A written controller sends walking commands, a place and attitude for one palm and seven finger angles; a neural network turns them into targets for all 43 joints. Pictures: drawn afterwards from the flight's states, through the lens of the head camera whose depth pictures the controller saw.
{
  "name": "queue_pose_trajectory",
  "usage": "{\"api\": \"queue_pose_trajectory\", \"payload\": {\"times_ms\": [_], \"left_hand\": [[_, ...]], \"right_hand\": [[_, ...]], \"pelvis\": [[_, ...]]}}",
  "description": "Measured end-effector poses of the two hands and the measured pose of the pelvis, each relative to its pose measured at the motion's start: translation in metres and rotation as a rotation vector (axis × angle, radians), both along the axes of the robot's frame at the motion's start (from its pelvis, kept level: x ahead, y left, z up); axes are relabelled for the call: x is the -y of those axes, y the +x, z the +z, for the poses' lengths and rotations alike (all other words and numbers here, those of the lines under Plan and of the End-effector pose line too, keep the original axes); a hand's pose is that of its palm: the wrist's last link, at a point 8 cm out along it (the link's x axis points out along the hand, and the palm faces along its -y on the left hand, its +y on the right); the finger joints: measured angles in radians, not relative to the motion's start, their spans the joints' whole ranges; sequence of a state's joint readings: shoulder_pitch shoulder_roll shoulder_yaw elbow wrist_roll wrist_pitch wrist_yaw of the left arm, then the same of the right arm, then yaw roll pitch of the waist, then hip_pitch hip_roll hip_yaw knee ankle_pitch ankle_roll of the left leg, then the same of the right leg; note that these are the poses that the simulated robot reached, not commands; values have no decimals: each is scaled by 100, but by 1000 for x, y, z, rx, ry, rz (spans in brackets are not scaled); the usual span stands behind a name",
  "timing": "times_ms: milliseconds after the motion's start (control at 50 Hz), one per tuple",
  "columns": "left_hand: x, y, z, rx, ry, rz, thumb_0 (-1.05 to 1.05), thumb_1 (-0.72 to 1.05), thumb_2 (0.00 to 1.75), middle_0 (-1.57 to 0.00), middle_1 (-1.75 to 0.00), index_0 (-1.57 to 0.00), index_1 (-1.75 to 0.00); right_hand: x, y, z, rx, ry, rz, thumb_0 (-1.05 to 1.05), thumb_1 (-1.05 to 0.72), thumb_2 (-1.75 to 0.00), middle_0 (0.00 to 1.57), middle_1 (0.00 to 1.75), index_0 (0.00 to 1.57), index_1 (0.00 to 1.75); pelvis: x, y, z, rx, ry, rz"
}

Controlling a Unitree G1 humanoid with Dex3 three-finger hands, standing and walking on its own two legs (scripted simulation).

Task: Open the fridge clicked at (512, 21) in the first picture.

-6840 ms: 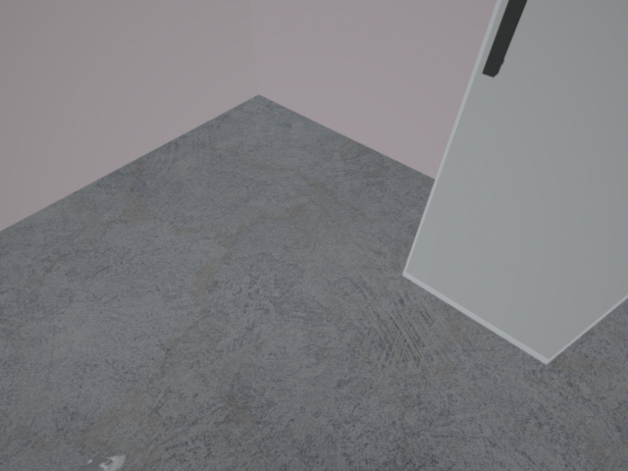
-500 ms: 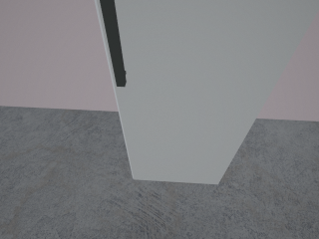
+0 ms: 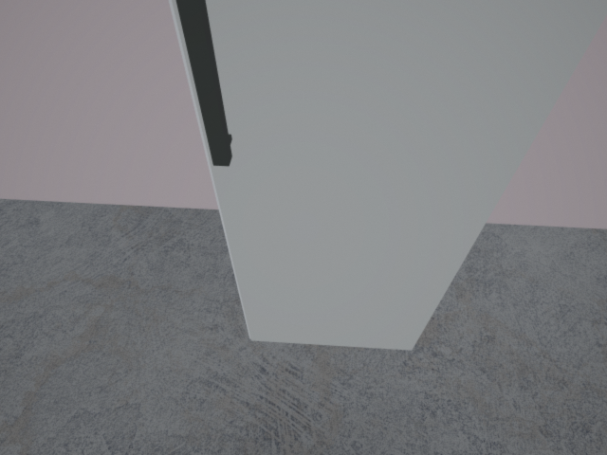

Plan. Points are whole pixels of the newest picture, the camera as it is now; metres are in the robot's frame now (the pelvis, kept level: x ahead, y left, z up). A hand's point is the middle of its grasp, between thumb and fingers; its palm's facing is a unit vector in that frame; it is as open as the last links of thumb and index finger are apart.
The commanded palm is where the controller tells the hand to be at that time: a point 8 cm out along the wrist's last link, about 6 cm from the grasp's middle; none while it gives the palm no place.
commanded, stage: look again from close up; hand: left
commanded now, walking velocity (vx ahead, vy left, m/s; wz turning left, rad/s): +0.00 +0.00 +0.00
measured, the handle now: (206, 51) +0.53 +0.16 +0.27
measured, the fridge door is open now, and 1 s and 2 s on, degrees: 0 0 0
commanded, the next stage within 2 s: shuffle to correct the standing spot in 0.02 s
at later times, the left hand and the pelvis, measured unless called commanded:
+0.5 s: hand out of the picture +0.01 +0.18 -0.19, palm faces +0.05 -0.99 -0.15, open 7.4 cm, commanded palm none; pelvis +0.05 +0.01 -0.01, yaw -1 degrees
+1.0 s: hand out of the picture +0.09 +0.19 -0.18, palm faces +0.07 -0.98 -0.21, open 7.2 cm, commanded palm none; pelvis +0.06 +0.01 +0.00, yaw +1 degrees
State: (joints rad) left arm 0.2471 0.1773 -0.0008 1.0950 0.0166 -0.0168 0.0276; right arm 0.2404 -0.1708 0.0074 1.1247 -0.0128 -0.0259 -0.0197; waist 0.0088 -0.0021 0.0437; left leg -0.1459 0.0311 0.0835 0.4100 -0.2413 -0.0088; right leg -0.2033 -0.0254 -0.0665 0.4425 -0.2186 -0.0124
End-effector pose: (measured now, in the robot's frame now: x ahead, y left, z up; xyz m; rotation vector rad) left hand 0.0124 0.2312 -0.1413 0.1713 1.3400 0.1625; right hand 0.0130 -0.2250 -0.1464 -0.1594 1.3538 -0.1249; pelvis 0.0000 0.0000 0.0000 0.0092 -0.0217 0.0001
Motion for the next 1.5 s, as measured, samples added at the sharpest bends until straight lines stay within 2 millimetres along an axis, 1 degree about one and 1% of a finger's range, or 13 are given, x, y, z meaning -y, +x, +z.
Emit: {"api": "queue_pose_trajectory", "payload": {"times_ms": [260, 460, 520, 600, 640, 740, 820, 860, 940, 1040, 1260, 1400, 1500], "left_hand": [[10, -1, -6, -7, -23, 18, 1, 91, 90, -20, -30, -20, -30], [6, -15, -23, -112, -79, 73, 1, 91, 90, -20, -30, -20, -30], [4, -2, -21, -137, -71, 49, 1, 91, 90, -20, -30, -20, -30], [5, 35, -18, -81, -46, 38, 1, 91, 90, -20, -30, -20, -30], [3, 50, -15, -51, -15, 37, 2, 93, 90, -20, -30, -20, -30], [-3, 72, -11, 14, 18, 42, 2, 93, 90, -20, -30, -20, -30], [-9, 78, -16, 38, 14, 55, 1, 94, 90, -20, -30, -20, -30], [-11, 79, -14, 43, 9, 60, 1, 94, 90, -20, -30, -20, -30], [-12, 77, -8, 58, 1, 53, 1, 95, 90, -20, -30, -20, -30], [-9, 61, -9, 16, -15, 48, 1, 94, 90, -20, -30, -20, -30], [23, 23, -12, -123, -71, 79, 1, 92, 90, -20, -30, -20, -30], [39, 21, -12, -133, -93, 88, 1, 91, 90, -20, -30, -20, -30], [42, 23, -12, -126, -92, 82, 1, 92, 90, -20, -30, -20, -30]], "right_hand": [[1, -5, -1, -26, -1, -5, 1, -91, -90, 20, 30, 20, 30], [-25, -10, -3, -85, -2, -42, 1, -91, -90, 20, 30, 20, 30], [-35, -16, -3, -107, 7, -73, 1, -91, -90, 20, 30, 20, 30], [-44, -24, -7, -179, 41, -93, 1, -91, -90, 20, 30, 20, 30], [-44, -23, -11, -206, 57, -102, 1, -91, -90, 20, 30, 20, 30], [-39, 3, -14, -185, 53, -103, 1, -91, -90, 20, 30, 20, 30], [-34, 34, -13, -98, 26, -74, 1, -91, -90, 20, 30, 20, 30], [-29, 43, -10, -71, 1, -48, 2, -92, -90, 20, 30, 20, 30], [-20, 56, -4, -18, -16, -17, 3, -94, -90, 20, 30, 20, 30], [-17, 63, -1, 9, -15, -5, 2, -93, -90, 20, 30, 20, 30], [-33, 44, -6, -88, 34, -21, 1, -91, -90, 20, 30, 20, 30], [-42, 34, -6, -126, 58, -34, 1, -91, -90, 20, 30, 20, 30], [-43, 31, -5, -126, 65, -40, 1, -91, -90, 20, 30, 20, 30]], "pelvis": [[3, 7, -3, -2, -4, 1], [-13, 38, -12, -15, -7, -2], [-14, 49, -11, -15, -3, -13], [-10, 60, -12, -10, 10, -4], [-7, 65, -13, -4, 3, 4], [-5, 67, -12, -13, -4, 35], [-8, 61, -13, -4, 3, 25], [-11, 59, -11, -2, 5, 20], [-13, 59, -6, 1, -2, 16], [-13, 64, -5, 2, -2, 11], [-7, 77, -5, 1, -5, 13], [-3, 77, -3, -2, -6, 19], [0, 75, -2, -3, -6, 19]]}}
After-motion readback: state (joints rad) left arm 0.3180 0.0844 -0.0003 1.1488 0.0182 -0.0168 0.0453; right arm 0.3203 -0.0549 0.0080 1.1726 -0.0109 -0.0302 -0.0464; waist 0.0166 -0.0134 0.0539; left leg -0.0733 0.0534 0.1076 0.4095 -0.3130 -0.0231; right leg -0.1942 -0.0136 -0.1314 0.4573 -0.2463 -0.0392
